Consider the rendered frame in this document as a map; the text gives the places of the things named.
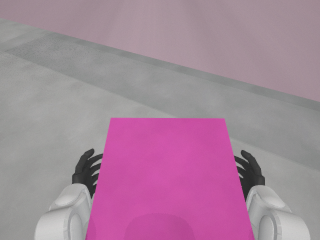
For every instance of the robot right forearm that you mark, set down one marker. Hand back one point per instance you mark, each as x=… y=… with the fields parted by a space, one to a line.
x=272 y=218

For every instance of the robot left forearm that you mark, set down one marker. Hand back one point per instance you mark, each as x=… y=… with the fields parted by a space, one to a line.
x=67 y=215

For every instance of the robot right hand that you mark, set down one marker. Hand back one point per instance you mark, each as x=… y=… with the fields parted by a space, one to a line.
x=252 y=174

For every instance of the carton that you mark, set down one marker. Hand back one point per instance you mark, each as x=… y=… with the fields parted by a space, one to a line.
x=168 y=179

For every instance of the robot left hand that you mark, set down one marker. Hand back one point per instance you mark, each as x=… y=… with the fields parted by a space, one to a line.
x=84 y=171

